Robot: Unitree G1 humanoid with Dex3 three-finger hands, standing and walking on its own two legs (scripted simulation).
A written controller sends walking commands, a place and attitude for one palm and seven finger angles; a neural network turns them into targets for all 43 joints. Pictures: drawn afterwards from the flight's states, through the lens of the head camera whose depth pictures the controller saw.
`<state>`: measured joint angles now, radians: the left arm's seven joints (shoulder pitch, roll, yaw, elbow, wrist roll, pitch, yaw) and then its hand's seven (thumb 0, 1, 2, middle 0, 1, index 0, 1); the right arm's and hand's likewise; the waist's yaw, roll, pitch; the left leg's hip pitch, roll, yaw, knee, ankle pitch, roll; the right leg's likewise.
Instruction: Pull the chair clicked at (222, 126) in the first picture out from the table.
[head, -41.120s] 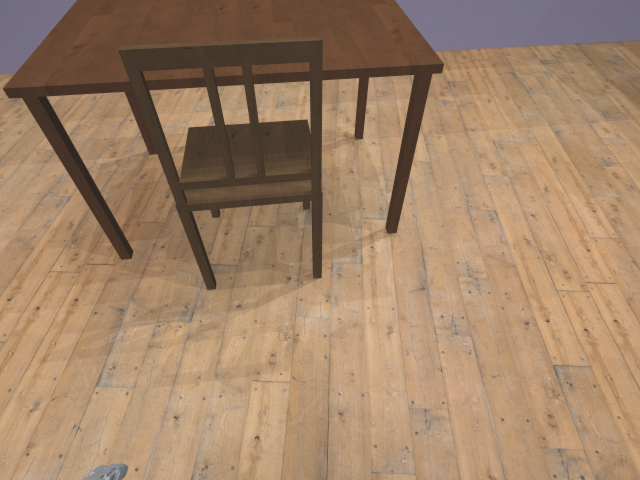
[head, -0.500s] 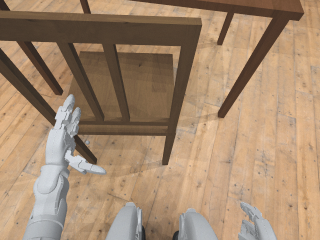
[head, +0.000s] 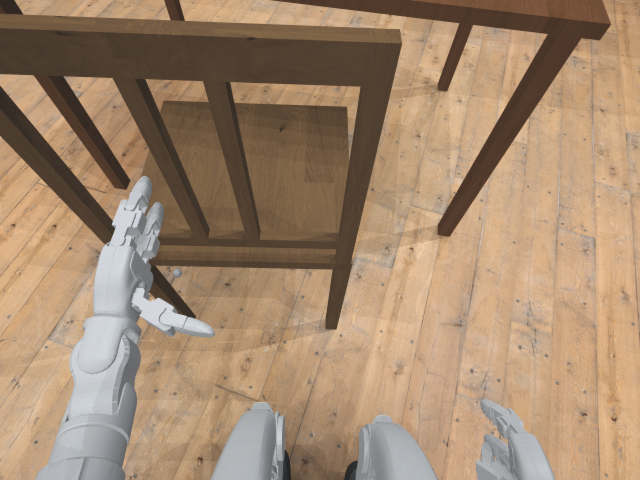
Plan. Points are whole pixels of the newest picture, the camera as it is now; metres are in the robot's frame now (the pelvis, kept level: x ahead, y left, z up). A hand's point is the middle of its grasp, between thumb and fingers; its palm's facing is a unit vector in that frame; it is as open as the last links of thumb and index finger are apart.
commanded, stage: push the fingers through the gap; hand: left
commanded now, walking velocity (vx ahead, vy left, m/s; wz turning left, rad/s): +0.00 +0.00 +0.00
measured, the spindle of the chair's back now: (174, 174) +0.49 +0.22 +0.03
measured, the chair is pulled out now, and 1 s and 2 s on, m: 0.21 0.21 0.21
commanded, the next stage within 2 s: hook a spindle and tug to test in 1.44 s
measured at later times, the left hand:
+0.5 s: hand (179, 233) +0.41 +0.20 +0.02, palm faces +0.02 -1.00 -0.05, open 16.9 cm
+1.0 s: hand (191, 198) +0.46 +0.19 +0.02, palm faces +0.02 -1.00 -0.04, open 16.9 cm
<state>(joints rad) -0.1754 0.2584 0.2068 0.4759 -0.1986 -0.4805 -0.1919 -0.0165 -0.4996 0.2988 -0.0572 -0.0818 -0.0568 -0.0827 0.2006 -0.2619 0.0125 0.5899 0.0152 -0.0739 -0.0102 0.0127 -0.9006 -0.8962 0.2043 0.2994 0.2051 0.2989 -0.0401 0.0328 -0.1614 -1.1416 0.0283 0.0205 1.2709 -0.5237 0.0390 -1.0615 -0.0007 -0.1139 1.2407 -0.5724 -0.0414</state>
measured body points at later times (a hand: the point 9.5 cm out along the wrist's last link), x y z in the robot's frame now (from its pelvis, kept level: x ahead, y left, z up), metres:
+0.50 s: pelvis +0.00 +0.00 +0.00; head +0.13 +0.02 +0.43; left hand +0.40 +0.25 +0.02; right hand +0.10 -0.26 -0.11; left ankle +0.04 +0.10 -0.62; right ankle +0.01 -0.10 -0.62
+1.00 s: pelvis +0.00 +0.01 +0.00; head +0.15 +0.03 +0.42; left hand +0.45 +0.24 +0.02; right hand +0.07 -0.25 -0.12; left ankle +0.04 +0.10 -0.62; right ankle +0.01 -0.10 -0.62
